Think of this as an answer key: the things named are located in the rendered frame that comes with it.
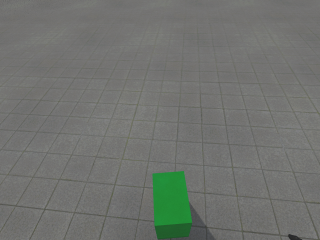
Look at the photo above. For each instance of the carton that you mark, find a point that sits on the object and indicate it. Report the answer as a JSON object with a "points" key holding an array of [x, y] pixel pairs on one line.
{"points": [[172, 215]]}

